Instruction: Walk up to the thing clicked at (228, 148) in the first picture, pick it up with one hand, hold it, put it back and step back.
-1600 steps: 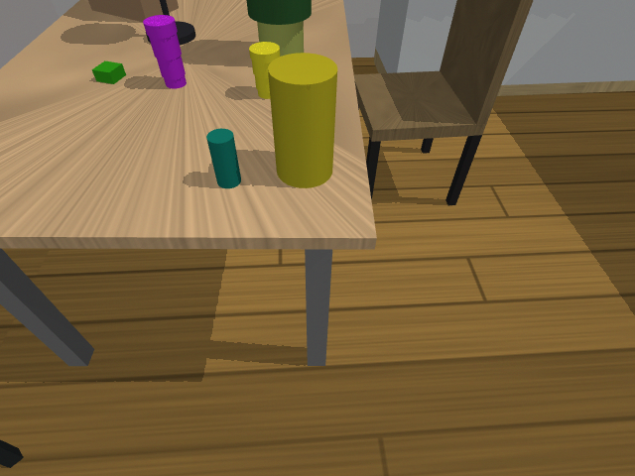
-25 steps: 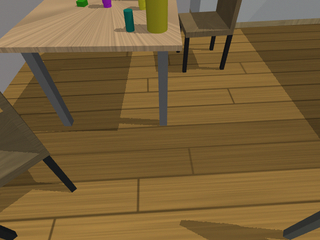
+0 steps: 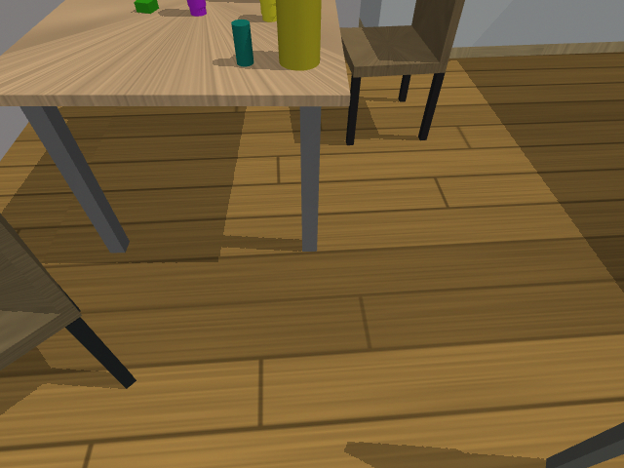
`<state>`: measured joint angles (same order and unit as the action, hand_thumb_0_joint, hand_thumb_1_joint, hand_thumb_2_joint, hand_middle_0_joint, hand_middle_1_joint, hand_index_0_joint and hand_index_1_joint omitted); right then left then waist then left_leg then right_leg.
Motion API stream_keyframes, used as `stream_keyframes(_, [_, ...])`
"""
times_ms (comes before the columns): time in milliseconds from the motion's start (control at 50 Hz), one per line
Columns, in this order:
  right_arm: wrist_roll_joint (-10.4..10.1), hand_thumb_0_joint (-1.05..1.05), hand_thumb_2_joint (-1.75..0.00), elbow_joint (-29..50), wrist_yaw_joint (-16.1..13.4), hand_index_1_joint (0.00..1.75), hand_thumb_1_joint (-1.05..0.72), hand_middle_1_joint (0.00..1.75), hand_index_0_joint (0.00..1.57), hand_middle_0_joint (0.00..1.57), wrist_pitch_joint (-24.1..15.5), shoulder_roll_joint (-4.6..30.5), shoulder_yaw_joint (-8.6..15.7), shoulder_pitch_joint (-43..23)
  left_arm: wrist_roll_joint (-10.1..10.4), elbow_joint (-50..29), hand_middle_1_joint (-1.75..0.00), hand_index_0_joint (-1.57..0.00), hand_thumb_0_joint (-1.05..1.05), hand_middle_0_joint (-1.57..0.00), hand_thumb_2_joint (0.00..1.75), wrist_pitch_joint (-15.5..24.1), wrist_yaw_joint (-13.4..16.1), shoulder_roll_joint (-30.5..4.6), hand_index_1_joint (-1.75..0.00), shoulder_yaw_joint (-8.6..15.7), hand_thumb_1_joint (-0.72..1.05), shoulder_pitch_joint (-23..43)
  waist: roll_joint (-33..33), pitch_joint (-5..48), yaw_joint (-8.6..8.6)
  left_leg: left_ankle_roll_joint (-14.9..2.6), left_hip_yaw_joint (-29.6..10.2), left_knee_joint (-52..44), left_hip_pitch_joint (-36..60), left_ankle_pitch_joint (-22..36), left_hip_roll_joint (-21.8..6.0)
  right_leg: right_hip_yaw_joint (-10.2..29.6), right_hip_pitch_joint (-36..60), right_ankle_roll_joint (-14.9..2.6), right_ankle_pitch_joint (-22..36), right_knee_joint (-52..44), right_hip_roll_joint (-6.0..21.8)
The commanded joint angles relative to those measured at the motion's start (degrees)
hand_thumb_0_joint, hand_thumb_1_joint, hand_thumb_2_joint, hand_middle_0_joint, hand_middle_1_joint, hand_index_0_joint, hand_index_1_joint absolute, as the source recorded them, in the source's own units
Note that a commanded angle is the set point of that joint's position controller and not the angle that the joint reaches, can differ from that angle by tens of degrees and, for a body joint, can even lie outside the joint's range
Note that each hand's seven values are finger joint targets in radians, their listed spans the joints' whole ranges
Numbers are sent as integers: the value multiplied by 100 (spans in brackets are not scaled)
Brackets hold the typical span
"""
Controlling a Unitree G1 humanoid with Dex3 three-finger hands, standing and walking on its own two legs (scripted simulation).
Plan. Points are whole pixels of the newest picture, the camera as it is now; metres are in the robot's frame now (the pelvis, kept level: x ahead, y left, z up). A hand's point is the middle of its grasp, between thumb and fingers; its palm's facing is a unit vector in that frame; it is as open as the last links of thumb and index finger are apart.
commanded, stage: step back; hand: left
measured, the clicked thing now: (243, 43) +1.15 +0.20 +0.03
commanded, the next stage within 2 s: stand in 0.18 s
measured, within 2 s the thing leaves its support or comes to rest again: neither
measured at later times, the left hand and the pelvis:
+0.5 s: hand out of the picture +0.10 +0.25 -0.14, palm faces -0.02 -0.95 -0.32, open 7.4 cm; pelvis +0.00 +0.01 +0.01, yaw +0 degrees
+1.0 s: hand out of the picture +0.06 +0.25 -0.14, palm faces -0.04 -0.94 -0.34, open 7.4 cm; pelvis -0.01 +0.00 +0.02, yaw +0 degrees
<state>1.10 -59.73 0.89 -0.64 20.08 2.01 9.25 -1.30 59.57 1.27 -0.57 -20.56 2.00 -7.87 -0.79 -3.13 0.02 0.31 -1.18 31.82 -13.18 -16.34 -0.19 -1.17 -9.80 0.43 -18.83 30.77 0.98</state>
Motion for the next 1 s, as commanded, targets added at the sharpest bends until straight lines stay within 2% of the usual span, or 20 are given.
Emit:
stream_keyframes(0, [-45,0,-90,295,-123,30,-90,30,20,20,-204,1161,213,-288,73,-310,-30,-20,0,-20,90,141,124,-1365,-30,310,90,365,367,642,93,-326,-372,-276,42,2498,-483,440,668,-301,2365,-478,626])
stream_keyframes(80, [-28,0,-90,245,-158,30,-90,30,20,20,-164,1186,240,-423,90,-300,-30,-20,0,-20,90,84,152,-1343,-30,293,90,446,69,826,118,-342,-374,-301,203,2592,-507,358,692,-336,2356,-369,654])
stream_keyframes(120, [-20,0,-90,232,-166,30,-90,30,20,20,-150,1189,241,-495,87,-291,-30,-20,0,-20,90,66,152,-1314,-30,272,90,563,-20,732,111,-370,-454,-417,132,2424,-547,294,643,-314,1993,-403,597])
stream_keyframes(140, [-29,0,-90,236,-165,30,-90,30,20,20,-150,1173,237,-569,83,-251,-30,-20,0,-20,90,67,155,-1302,-30,254,90,521,-20,758,136,-385,-463,-405,212,2456,-555,290,647,-302,2076,-434,608])
stream_keyframes(160, [-67,0,-90,222,-164,30,-90,30,20,20,-157,1161,140,-567,153,-110,-30,-20,0,-20,90,36,138,-1082,-30,156,90,519,-29,715,42,-331,-681,-755,473,2727,-694,443,473,-186,2170,-604,556])
stream_keyframes(260, [-77,0,-90,96,-187,30,-90,30,20,20,-177,1224,102,-597,133,-3,-30,-20,0,-20,90,56,151,-1127,-30,128,90,603,-146,932,21,-241,-558,-855,917,3632,-745,389,888,-111,2800,-790,581])
stream_keyframes(280, [-86,0,-90,95,-185,30,-90,30,20,20,-189,1214,99,-707,136,30,-30,-20,0,-20,90,60,144,-1130,-30,117,90,561,-173,983,42,-227,-531,-853,1088,3631,-741,403,840,-117,2862,-859,605])
stream_keyframes(300, [-95,0,-90,101,-189,30,-90,30,20,20,-184,1202,93,-733,121,53,-30,-20,0,-20,90,56,147,-1138,-30,118,90,620,-141,987,17,-219,-523,-907,1087,3524,-751,392,867,-113,2788,-919,605])
stream_keyframes(380, [-108,0,-90,59,-174,30,-90,30,20,20,-141,1145,63,-899,100,163,-30,-20,0,-20,90,45,120,-1139,-30,95,90,683,-30,685,3,-170,-492,-1225,902,2445,-679,434,775,-97,2155,-1290,611])
stream_keyframes(520, [-84,0,-90,-55,-136,30,-90,30,20,20,-161,1187,52,-973,75,256,-30,-20,0,-20,90,64,92,-1111,-30,67,90,658,-22,517,8,-144,-507,-1529,837,1578,-683,496,552,-108,1404,-1570,637])
stream_keyframes(660, [-72,0,-90,-158,-120,30,-90,30,20,20,-181,1163,35,-860,65,288,-30,-20,0,-20,90,88,89,-1185,-30,66,90,602,137,629,2,-133,-524,-1577,847,1637,-711,499,601,-120,1443,-1567,677])
stream_keyframes(680, [-77,0,-90,-184,-120,30,-90,30,20,20,-169,1213,30,-881,81,317,-30,-20,0,-20,90,84,85,-1112,-30,43,90,522,31,490,12,-134,-511,-1592,818,1444,-668,526,458,-97,1360,-1658,666])
stream_keyframes(720, [-67,0,-90,-204,-110,30,-90,30,20,20,-160,1164,26,-826,76,314,-30,-20,0,-20,90,88,92,-1162,-30,43,90,535,147,514,-11,-134,-525,-1612,814,1378,-681,518,431,-117,1211,-1657,666])
stream_keyframes(760, [-67,0,-90,-230,-107,30,-90,30,20,20,-162,1193,30,-811,80,307,-30,-20,0,-20,90,102,90,-1157,-30,34,90,511,157,535,-2,-136,-513,-1560,851,1458,-689,549,457,-123,1353,-1656,696])
stream_keyframes(880, [-66,0,-90,-288,-99,30,-90,30,20,20,-140,1202,6,-652,80,315,-30,-20,0,-20,90,83,94,-1184,-30,31,90,460,56,356,-36,-121,-536,-1672,561,960,-653,550,436,-125,974,-1700,665])
stream_keyframes(920, [-67,0,-90,-291,-97,30,-90,30,20,20,-145,1207,-4,-660,85,330,-30,-20,0,-20,90,73,86,-1181,-30,27,90,372,73,364,8,-129,-558,-1697,601,981,-668,543,390,-136,988,-1666,662])
stream_keyframes(980, [-60,0,-90,-290,-103,30,-90,30,20,20,-140,1191,-10,-594,74,299,-30,-20,0,-20,90,81,92,-1214,-30,33,90,415,146,383,-24,-124,-547,-1642,611,1069,-663,560,366,-139,1026,-1671,664])
